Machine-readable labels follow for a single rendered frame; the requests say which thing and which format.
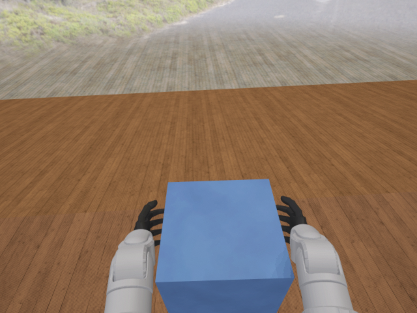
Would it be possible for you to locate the robot left forearm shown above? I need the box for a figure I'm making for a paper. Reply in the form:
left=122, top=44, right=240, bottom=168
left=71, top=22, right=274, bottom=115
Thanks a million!
left=104, top=229, right=156, bottom=313

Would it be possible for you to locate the robot right hand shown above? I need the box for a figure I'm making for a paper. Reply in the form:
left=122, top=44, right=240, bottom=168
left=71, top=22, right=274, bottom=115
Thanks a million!
left=276, top=196, right=307, bottom=244

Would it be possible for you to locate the carton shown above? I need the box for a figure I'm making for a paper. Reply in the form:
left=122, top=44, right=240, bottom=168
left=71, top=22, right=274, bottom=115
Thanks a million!
left=155, top=179, right=295, bottom=313

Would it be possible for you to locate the robot left hand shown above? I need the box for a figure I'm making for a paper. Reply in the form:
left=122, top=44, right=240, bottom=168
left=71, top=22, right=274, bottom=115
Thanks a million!
left=134, top=200, right=164, bottom=246

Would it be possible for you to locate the robot right forearm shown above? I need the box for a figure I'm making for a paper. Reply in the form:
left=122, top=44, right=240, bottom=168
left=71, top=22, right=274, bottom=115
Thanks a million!
left=290, top=224, right=358, bottom=313

